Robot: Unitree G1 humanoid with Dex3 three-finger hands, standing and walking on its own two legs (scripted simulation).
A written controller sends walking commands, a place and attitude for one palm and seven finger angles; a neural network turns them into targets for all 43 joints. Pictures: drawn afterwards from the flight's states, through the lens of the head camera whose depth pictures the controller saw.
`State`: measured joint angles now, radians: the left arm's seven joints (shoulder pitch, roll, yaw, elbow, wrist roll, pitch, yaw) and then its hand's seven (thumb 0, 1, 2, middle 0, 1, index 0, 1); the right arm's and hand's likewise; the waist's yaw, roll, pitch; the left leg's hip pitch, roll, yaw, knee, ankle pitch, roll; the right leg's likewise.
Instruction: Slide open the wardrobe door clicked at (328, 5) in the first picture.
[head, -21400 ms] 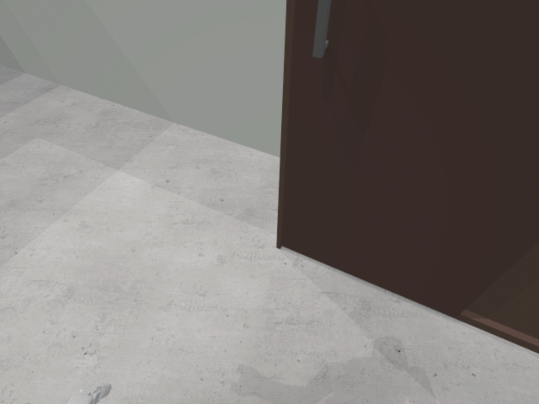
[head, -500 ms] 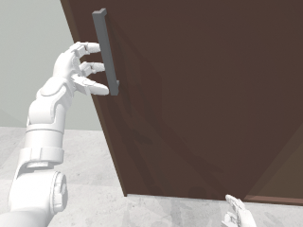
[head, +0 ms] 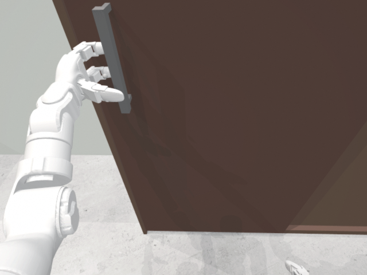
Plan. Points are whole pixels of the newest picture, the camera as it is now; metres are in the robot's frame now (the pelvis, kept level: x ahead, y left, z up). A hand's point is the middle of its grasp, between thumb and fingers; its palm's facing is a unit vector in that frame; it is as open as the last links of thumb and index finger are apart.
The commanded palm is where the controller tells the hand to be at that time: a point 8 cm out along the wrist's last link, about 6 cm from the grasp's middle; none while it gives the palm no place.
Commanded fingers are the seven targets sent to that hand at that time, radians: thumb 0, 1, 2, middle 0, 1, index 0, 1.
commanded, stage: feel for the door with the fingertips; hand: left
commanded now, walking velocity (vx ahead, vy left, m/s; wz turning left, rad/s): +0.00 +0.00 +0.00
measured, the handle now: (117, 63) +0.48 +0.16 +0.25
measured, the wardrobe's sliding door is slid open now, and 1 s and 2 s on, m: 0.00 0.00 0.00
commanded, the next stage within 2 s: slide the fingers in behind the handle in 0.02 s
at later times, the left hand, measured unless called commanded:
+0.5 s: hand (103, 78) +0.43 +0.17 +0.25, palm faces +0.01 -1.00 -0.02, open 14.0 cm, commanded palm +0.41 +0.22 +0.25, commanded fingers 0.00 -0.50 0.30 -0.30 -1.20 -0.30 -1.20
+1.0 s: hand (112, 75) +0.42 +0.15 +0.26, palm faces +0.00 -1.00 +0.00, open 14.0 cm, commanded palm +0.40 +0.20 +0.25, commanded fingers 0.00 -0.50 0.30 -0.30 -1.20 -0.30 -1.20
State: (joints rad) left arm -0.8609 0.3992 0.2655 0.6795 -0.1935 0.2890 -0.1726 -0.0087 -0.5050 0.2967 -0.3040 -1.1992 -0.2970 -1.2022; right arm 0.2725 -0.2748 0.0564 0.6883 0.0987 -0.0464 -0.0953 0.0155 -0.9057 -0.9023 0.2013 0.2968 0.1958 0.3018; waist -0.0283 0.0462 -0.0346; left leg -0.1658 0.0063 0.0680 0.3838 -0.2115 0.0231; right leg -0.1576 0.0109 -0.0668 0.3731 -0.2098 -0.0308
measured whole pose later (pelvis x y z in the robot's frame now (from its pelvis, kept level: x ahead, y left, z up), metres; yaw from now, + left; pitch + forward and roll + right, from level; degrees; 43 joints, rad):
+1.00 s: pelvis +0.01 +0.00 +0.00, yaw +0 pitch -1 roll +0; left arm -0.79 0.31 0.22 0.49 -0.19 0.35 -0.11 -0.01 -0.50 0.30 -0.30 -1.20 -0.30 -1.20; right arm 0.24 -0.25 0.06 0.67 0.09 -0.01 -0.08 0.02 -0.91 -0.90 0.20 0.30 0.20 0.30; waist 0.00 0.05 -0.04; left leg -0.13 0.00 0.07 0.37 -0.22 0.02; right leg -0.12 0.01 -0.06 0.36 -0.22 -0.03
